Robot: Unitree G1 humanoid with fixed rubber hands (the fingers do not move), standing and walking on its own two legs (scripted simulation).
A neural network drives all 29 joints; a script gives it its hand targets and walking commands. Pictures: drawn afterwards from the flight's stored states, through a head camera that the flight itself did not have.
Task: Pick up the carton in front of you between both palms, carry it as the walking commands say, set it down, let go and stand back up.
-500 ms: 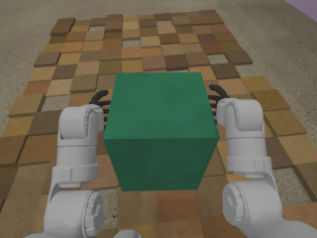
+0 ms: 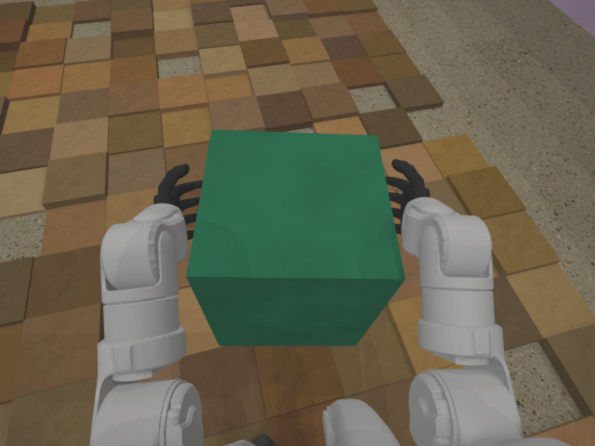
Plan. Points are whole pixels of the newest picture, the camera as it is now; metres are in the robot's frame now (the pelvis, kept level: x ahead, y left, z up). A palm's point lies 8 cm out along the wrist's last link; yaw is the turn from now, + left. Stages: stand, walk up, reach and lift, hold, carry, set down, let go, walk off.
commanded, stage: carry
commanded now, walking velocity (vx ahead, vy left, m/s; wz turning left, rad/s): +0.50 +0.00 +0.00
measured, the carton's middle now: (291, 249) +0.36 -0.02 +0.02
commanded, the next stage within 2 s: none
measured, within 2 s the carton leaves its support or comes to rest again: neither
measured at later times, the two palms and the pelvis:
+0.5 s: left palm (156, 3) +0.67 +0.15 +0.19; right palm out of the picture +0.72 -0.15 +0.20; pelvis +0.31 -0.05 +0.04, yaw +3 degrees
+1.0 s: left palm out of the picture +0.99 +0.12 +0.14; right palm out of the picture +0.98 -0.18 +0.14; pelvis +0.61 -0.01 -0.01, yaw +1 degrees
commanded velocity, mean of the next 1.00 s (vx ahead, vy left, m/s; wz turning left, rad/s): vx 0.50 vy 0.00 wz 0.00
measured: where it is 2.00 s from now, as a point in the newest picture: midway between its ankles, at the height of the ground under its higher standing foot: (272, 169)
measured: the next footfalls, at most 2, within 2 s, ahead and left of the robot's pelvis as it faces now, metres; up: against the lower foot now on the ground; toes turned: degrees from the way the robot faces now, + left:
right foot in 0.20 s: +0.34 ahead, -0.14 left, +0.04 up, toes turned -3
left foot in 0.62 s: +0.55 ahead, +0.07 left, -0.01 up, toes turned +2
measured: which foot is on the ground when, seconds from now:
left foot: down 0.00-0.26, up 0.28-0.60, down 0.62-1.00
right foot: up 0.00-0.18, down 0.20-0.68, up 0.70-1.00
